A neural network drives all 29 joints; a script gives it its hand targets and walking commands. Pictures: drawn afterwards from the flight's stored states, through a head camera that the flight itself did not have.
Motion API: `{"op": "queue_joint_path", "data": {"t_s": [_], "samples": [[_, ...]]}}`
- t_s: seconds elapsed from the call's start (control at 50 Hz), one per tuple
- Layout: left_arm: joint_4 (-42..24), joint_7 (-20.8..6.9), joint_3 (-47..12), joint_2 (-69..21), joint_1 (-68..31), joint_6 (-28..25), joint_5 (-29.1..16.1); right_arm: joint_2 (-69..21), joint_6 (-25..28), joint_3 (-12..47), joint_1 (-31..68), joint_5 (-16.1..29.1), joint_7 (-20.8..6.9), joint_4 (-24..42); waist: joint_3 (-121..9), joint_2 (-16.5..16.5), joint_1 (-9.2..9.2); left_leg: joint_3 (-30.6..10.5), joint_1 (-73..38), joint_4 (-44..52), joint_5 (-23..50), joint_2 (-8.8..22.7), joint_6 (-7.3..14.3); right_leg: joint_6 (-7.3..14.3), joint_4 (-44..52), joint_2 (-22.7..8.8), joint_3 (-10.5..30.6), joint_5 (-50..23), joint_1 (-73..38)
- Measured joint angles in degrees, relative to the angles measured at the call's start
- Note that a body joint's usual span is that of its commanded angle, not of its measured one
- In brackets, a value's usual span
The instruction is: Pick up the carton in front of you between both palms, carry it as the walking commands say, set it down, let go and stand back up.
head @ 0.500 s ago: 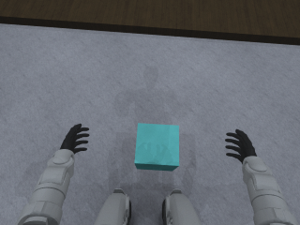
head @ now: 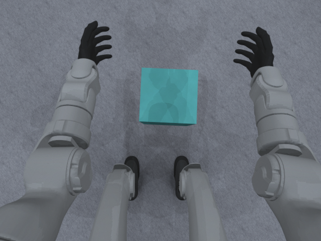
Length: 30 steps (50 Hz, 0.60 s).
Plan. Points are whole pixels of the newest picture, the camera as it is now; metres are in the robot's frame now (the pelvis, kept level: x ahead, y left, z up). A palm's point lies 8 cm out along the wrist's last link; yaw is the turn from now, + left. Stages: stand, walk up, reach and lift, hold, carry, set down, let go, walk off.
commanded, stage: reach and lift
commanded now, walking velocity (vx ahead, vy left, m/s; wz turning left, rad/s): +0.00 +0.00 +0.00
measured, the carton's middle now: (167, 100) +0.48 -0.04 -0.51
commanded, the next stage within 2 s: none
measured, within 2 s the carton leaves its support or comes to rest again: leaves its support in 1.66 s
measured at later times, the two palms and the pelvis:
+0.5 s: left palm (112, 90) +0.49 +0.16 -0.34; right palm (224, 95) +0.47 -0.23 -0.34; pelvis -0.01 +0.01 -0.19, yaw +0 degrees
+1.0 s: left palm (120, 90) +0.51 +0.15 -0.44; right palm (211, 97) +0.49 -0.21 -0.45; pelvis -0.03 +0.00 -0.27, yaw +1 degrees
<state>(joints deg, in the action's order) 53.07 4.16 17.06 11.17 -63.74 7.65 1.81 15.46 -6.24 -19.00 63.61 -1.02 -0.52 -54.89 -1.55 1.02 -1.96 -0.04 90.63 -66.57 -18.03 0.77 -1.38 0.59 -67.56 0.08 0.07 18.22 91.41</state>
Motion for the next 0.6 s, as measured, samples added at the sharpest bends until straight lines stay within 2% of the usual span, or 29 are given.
{"op": "queue_joint_path", "data": {"t_s": [0.1,0.18,0.32,0.44,0.5,0.6], "samples": [[0.63,-0.09,1.29,-0.88,2.13,-2.84,1.43,-1.59,2.8,-1.72,-2.12,-1.21,0.29,-0.55,-3.61,0.02,-0.15,-0.34,6.76,-4.48,-2.33,-0.02,-0.11,0.11,-4.33,-0.01,-0.28,2.33,6.6],[0.67,0.43,0.25,-0.93,4.14,-4.61,0.43,-1.77,4.58,-1.07,-4.28,-0.08,0.8,-0.78,-6.03,-0.1,-0.28,-0.44,14.06,-11.59,-5.48,-0.17,-0.1,0.01,-11.38,-0.13,-0.28,5.48,13.84],[-2.76,2.56,-6.06,0.89,5.51,-5.69,-5.56,0.86,6.08,4.05,-5.86,6.3,2.24,1.89,-3.93,-0.09,-0.34,-0.51,26.18,-26.63,-10.3,-0.64,0.07,-0.49,-26.21,-0.27,0.1,10.2,25.84],[-5.63,4.53,-9.77,2.77,2.96,-4.02,-9.81,3.91,4.75,8.26,-3.12,11.44,3.43,3.71,1.62,0.01,-0.45,-0.12,32.87,-37.95,-12.02,-0.85,0.41,-0.94,-37.47,-0.28,0.7,11.86,32.54],[-4.05,5.09,-10.45,3.47,-0.16,-3.09,-10.93,5.0,3.96,9.27,-0.08,12.61,3.84,1.97,4.46,0.07,-0.49,0.03,34.98,-42.22,-12.0,-0.96,0.51,-1.1,-41.79,-0.3,0.92,11.87,34.66],[2.2,5.18,-11.07,4.5,-6.74,-2.75,-12.08,6.12,3.65,10.44,6.28,13.45,4.4,-4.08,9.55,0.1,-0.47,0.05,37.33,-47.42,-11.33,-1.08,0.44,-1.08,-47.04,-0.29,1.04,11.24,37.03]]}}
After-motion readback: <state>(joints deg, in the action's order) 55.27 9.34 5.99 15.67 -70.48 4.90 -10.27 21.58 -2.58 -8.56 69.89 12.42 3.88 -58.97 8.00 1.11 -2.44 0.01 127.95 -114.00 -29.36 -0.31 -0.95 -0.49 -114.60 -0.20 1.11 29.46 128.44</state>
